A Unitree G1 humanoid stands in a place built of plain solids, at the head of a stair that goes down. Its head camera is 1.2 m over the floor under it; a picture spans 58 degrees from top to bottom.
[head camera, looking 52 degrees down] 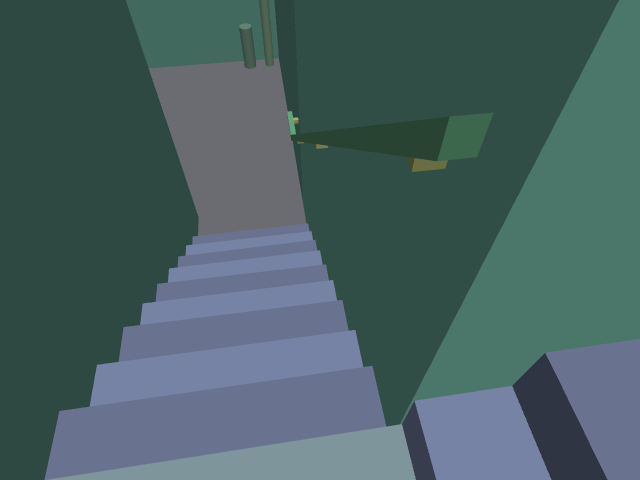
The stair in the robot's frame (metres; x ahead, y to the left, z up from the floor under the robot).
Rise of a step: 0.19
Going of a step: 0.24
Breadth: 1.00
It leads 8 degrees to the left of straight ahead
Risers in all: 10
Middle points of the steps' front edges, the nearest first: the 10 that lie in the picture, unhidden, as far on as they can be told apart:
0.25 0.28 0.00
0.49 0.32 -0.20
0.71 0.35 -0.39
0.96 0.39 -0.58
1.19 0.42 -0.77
1.43 0.46 -0.96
1.67 0.49 -1.15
1.91 0.53 -1.34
2.15 0.56 -1.52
2.38 0.60 -1.71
